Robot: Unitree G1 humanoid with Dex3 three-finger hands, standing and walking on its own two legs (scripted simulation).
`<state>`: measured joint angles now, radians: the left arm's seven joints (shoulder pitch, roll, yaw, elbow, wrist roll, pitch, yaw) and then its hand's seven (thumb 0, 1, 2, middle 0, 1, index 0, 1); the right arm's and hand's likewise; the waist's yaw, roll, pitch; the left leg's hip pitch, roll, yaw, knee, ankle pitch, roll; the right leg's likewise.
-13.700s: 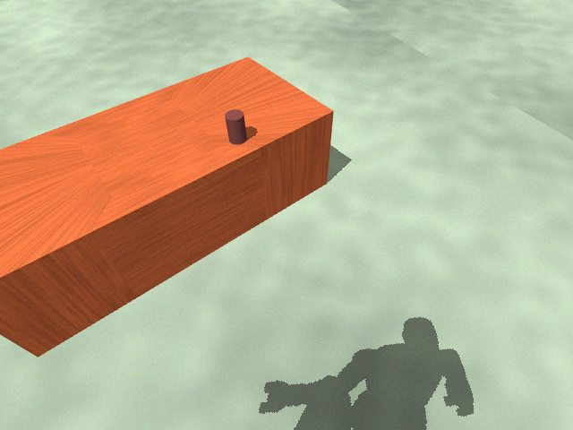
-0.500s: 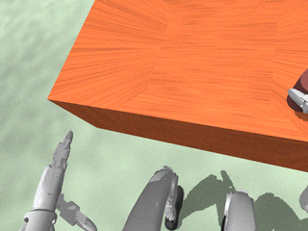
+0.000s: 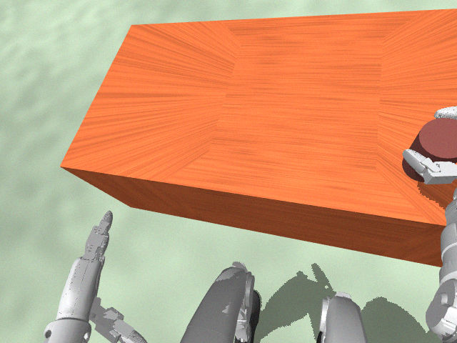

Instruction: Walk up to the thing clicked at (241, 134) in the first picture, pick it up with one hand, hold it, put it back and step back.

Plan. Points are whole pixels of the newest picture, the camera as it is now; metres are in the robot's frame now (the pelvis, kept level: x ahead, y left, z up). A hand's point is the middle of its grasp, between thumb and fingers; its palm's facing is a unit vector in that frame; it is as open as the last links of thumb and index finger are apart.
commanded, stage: lift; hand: right
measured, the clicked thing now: (433, 152) +0.48 -0.22 -0.05
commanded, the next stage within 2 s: hold in 1.26 s
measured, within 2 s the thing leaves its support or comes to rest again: neither
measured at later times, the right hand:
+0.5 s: hand out of the picture +0.41 -0.21 +0.07, palm faces +0.25 +0.97 -0.01, open 9.7 cm
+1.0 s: hand out of the picture +0.38 -0.19 +0.11, palm faces +0.25 +0.97 +0.00, open 9.7 cm
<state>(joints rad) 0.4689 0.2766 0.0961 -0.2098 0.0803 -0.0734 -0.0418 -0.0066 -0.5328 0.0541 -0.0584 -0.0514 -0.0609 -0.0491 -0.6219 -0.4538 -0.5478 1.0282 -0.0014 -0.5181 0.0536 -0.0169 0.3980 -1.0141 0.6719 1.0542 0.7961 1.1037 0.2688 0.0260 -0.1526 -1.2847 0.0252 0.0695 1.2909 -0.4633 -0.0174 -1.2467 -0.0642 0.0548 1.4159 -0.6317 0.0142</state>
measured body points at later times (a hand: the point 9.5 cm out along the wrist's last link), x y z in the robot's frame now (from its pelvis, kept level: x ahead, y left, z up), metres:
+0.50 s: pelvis +0.02 +0.00 +0.05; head +0.11 -0.03 +0.49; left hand +0.18 +0.27 +0.05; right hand +0.39 -0.26 +0.07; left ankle +0.07 +0.14 -0.60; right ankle +0.01 -0.12 -0.60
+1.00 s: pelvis +0.02 +0.00 +0.08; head +0.09 -0.01 +0.53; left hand +0.18 +0.27 +0.05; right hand +0.36 -0.24 +0.12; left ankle +0.07 +0.14 -0.60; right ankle +0.01 -0.12 -0.60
